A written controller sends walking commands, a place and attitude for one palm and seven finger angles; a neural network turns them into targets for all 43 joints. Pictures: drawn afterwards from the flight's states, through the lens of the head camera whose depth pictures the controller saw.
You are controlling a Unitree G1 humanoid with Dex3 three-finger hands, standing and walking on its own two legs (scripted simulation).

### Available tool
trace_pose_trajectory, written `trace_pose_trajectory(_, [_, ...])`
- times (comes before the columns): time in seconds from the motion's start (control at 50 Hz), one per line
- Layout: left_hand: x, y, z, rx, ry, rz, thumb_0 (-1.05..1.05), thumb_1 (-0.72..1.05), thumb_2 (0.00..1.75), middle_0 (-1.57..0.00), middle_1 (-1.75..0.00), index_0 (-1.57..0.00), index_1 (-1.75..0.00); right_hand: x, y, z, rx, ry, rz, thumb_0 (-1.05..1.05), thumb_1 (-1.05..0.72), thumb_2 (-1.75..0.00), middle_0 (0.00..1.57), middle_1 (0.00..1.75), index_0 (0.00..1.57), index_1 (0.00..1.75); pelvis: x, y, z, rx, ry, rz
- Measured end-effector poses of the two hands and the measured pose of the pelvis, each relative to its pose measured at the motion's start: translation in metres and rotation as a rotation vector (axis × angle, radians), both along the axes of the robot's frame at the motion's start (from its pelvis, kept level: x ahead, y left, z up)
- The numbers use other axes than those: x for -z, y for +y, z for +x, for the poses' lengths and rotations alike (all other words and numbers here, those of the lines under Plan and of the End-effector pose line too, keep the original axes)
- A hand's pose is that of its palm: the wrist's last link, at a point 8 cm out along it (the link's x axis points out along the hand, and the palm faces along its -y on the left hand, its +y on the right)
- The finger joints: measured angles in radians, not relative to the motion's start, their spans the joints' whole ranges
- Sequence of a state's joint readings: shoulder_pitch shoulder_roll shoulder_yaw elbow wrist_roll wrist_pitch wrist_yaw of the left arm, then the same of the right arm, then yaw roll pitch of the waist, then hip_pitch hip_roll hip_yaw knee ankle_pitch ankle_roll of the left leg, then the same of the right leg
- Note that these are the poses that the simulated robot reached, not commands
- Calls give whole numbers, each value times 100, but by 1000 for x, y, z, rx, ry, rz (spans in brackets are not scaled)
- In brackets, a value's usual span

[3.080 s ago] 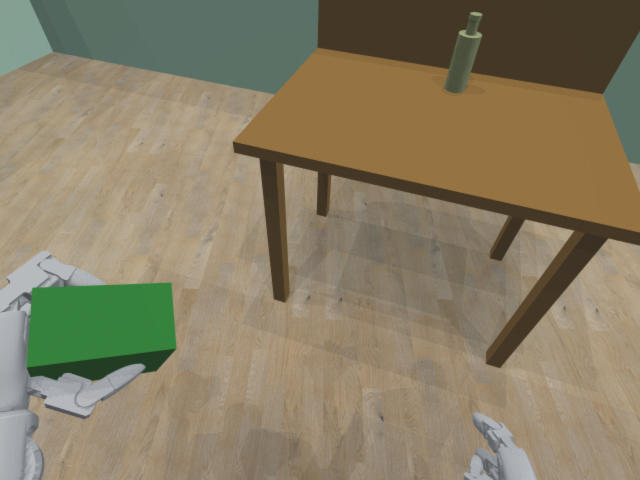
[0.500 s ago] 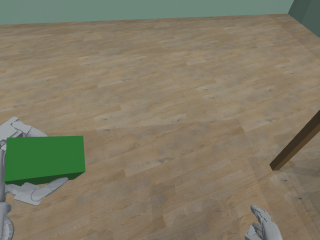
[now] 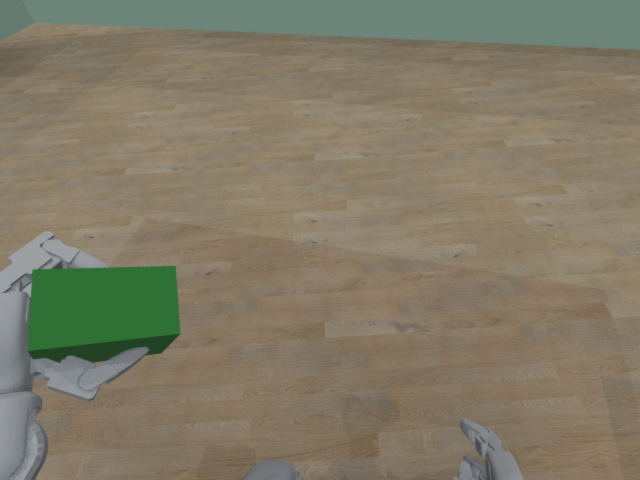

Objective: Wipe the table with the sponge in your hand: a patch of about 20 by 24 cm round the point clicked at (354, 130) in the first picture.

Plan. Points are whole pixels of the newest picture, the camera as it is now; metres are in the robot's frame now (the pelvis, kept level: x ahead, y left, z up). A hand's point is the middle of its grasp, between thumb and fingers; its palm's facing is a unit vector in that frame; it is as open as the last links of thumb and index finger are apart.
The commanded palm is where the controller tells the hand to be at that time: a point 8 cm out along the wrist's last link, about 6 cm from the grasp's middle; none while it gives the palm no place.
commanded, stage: walk around to get in front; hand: left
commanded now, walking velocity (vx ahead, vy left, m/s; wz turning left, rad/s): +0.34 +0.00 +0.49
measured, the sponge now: (127, 316) +0.23 +0.20 +0.16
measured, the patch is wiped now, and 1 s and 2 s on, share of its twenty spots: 0.00 0.00 0.00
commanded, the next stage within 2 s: turn to face it in 1.90 s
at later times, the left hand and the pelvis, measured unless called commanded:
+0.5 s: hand (50, 259) +0.27 +0.29 +0.19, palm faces +0.53 -0.73 -0.43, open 10.1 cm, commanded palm +0.19 +0.32 +0.19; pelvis +0.09 +0.02 +0.00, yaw +11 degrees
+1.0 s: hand (78, 200) +0.35 +0.30 +0.19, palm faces +0.63 -0.65 -0.42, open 10.1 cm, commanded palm +0.29 +0.33 +0.19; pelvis +0.23 +0.01 +0.01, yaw +19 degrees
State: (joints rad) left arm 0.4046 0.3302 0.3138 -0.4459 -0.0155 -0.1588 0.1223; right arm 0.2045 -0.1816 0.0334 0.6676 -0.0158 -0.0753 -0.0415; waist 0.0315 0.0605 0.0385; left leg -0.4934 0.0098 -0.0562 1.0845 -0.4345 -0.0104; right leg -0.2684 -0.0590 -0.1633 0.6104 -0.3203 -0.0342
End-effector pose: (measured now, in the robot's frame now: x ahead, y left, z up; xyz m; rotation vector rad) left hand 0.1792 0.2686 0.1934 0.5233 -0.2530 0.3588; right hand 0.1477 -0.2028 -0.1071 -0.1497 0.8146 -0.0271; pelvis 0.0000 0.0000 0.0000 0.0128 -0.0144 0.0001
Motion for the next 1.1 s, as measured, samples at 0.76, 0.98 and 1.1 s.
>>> trace_pose_trajectory(0.76, [1, 36, 83, -298, -44, 38, -1, -50, 99, -74, -132, -76, -133, 14, 37, 217, -259, 30, -3, 1, -90, -90, 21, 30, 21, 30, 10, -9, 169, -280, -16, -13])
trace_pose_trajectory(0.98, [-12, 52, 122, -270, -64, 29, -2, -50, 99, -74, -132, -76, -133, -48, 4, 305, -218, -62, -207, 1, -90, -90, 20, 30, 20, 30, -9, 10, 225, -330, 11, 6])
trace_pose_trajectory(1.1, [-3, 92, 149, -309, -184, 36, -1, -50, 99, -74, -132, -76, -133, -46, 41, 345, -207, -130, -203, 1, -90, -90, 19, 30, 20, 30, 8, 36, 255, -335, -10, -3])
